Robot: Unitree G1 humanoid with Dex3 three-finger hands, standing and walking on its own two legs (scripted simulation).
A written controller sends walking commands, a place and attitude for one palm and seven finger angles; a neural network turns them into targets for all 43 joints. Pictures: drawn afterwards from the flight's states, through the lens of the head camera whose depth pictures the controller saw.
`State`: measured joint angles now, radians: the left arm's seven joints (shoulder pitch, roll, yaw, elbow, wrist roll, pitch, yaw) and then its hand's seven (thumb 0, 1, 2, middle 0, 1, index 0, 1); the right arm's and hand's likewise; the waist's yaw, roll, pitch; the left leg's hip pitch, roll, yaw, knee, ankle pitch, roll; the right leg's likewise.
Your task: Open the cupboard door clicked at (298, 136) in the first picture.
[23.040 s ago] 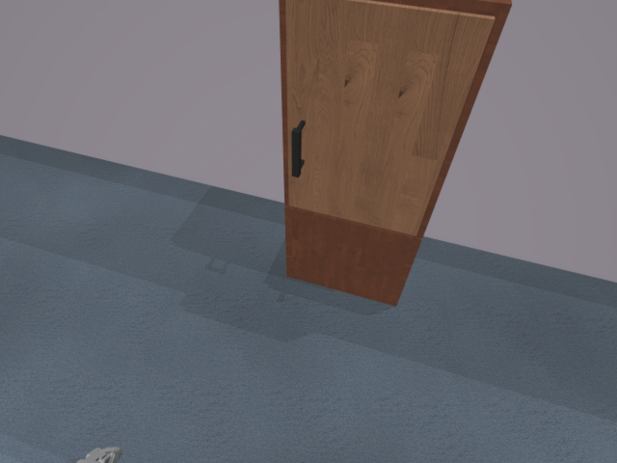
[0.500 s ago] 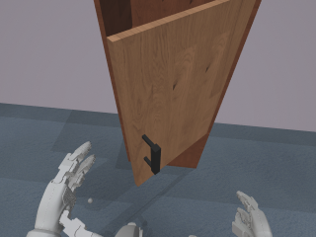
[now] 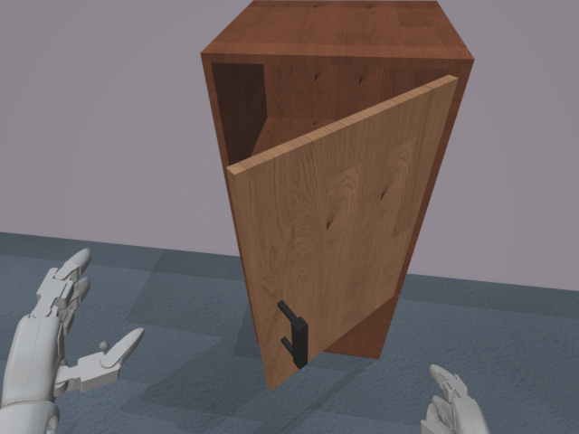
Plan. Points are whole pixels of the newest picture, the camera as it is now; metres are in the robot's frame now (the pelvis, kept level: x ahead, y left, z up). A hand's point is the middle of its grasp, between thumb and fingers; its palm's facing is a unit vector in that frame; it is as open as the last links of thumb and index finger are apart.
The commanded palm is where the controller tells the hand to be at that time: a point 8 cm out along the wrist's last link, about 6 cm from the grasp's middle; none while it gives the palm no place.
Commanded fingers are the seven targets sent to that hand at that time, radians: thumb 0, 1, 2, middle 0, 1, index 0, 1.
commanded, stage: draw the hand back to the body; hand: left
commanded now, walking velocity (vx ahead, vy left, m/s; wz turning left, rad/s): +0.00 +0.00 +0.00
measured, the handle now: (292, 335) +0.32 +0.04 -0.09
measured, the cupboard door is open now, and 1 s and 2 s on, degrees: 46 46 46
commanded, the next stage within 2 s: step back with the hand held close in 0.56 s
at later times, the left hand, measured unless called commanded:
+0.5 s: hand (70, 318) +0.18 +0.25 +0.17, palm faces +0.43 -0.82 -0.38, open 7.5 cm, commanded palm +0.14 +0.29 +0.19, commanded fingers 0.00 0.90 0.90 -0.20 -0.30 -0.20 -0.30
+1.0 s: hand (75, 312) +0.19 +0.25 +0.16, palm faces +0.31 -0.81 -0.49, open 7.4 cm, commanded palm +0.13 +0.29 +0.19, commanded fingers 0.00 0.90 0.90 -0.20 -0.30 -0.20 -0.30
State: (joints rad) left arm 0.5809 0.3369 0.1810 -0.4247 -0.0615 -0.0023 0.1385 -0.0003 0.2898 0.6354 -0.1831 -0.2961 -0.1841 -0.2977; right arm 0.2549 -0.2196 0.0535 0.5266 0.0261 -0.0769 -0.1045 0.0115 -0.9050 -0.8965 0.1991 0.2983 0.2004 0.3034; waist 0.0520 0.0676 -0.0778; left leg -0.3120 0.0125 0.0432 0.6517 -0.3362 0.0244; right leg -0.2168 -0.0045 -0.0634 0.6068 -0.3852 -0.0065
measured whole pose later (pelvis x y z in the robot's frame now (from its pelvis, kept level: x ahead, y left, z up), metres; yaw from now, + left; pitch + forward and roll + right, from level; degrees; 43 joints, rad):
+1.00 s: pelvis -0.02 +0.00 +0.02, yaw -3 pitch -1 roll -1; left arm 0.55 0.40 0.37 -0.45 -0.05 -0.14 0.11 0.01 0.89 0.90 -0.21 -0.30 -0.21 -0.30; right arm 0.16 -0.24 -0.01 0.56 0.01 -0.01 -0.08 0.01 -0.91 -0.90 0.20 0.30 0.20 0.30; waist 0.01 0.04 0.04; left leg -0.23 0.03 0.10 0.44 -0.20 0.03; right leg -0.17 0.02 -0.01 0.41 -0.23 0.00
